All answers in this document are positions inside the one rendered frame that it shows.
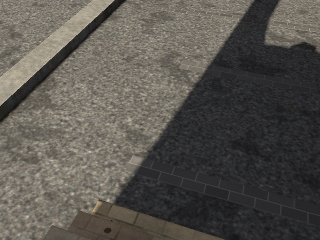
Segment stairs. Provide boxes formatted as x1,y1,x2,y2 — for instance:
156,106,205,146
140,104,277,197
43,199,225,240

